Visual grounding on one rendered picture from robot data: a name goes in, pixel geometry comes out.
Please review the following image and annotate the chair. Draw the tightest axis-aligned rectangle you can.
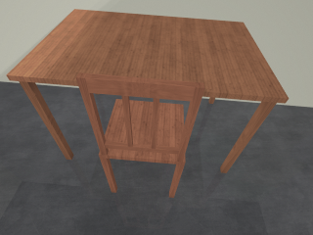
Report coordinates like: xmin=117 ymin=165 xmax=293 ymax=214
xmin=76 ymin=72 xmax=205 ymax=198

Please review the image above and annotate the table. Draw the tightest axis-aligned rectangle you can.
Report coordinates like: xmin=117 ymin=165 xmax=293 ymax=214
xmin=7 ymin=9 xmax=289 ymax=173

